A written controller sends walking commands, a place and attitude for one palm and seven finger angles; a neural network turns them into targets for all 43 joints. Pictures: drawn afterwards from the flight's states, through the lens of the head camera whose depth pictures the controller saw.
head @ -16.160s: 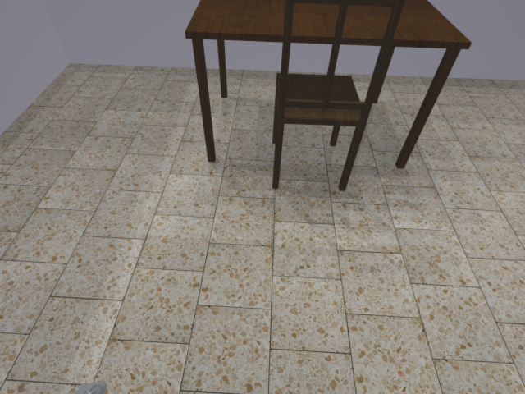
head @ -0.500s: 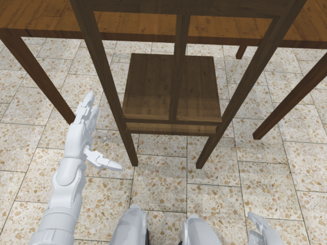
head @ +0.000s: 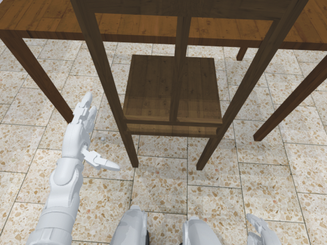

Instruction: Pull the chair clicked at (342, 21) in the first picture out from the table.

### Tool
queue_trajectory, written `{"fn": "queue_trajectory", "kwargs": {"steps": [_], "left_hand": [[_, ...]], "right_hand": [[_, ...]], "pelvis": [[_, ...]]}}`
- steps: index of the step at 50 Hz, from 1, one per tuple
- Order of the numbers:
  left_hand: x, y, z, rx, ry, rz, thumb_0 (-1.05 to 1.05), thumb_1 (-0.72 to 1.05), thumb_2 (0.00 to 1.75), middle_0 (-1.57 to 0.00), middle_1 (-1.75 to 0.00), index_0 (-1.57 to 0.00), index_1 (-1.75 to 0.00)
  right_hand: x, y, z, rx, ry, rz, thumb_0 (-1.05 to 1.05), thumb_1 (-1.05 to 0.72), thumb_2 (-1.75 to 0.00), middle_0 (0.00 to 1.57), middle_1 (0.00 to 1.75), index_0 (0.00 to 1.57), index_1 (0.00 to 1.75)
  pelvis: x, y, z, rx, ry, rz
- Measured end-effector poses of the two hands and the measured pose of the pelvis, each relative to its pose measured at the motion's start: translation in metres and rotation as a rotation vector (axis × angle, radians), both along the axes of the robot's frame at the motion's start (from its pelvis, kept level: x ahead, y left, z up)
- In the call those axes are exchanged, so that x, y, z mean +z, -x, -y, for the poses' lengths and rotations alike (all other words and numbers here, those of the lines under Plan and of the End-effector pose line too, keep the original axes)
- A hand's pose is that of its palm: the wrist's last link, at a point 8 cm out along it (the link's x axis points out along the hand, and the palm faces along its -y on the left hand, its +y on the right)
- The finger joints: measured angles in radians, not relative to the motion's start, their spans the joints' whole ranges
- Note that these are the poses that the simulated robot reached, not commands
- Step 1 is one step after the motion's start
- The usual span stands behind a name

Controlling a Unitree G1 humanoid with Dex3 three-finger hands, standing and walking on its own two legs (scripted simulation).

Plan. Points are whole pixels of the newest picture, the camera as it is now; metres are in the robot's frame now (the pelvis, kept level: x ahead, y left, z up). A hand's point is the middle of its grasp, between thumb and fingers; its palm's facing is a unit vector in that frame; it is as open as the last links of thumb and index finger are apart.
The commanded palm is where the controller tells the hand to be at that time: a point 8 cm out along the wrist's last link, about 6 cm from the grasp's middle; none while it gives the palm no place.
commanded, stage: aim the fingers beside a spindle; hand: left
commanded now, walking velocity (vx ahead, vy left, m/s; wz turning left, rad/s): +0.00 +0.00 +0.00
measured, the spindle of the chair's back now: (176, 82) +0.51 -0.02 +0.06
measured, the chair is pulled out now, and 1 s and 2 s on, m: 0.00 0.00 0.00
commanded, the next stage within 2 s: push the fingers through the gap in 1.94 s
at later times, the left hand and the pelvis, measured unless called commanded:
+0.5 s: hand (104, 145) +0.34 +0.15 +0.02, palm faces -0.05 -1.00 -0.03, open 16.9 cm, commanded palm +0.33 +0.21 +0.02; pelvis -0.01 +0.00 +0.00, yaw +0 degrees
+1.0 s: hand (103, 136) +0.36 +0.16 +0.03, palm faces -0.02 -1.00 -0.06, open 16.9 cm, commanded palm +0.34 +0.20 +0.02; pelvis -0.01 +0.01 +0.00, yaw +0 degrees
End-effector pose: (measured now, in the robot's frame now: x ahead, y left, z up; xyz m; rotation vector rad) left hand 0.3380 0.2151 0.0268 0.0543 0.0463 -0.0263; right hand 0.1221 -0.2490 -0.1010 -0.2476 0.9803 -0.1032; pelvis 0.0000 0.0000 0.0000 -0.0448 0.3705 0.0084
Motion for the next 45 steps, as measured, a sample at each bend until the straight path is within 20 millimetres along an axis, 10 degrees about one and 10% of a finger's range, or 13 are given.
{"fn": "queue_trajectory", "kwargs": {"steps": [45], "left_hand": [[-0.001, 0.007, 0.002, -0.008, 0.014, 0.021, -0.01, -0.5, 0.3, -0.06, -0.08, -0.06, -0.08]], "right_hand": [[0.004, 0.006, -0.007, 0.002, 0.017, 0.012, 0.01, -0.9, -0.9, 0.21, 0.3, 0.2, 0.29]], "pelvis": [[-0.001, 0.006, -0.008, -0.001, 0.012, 0.006]]}}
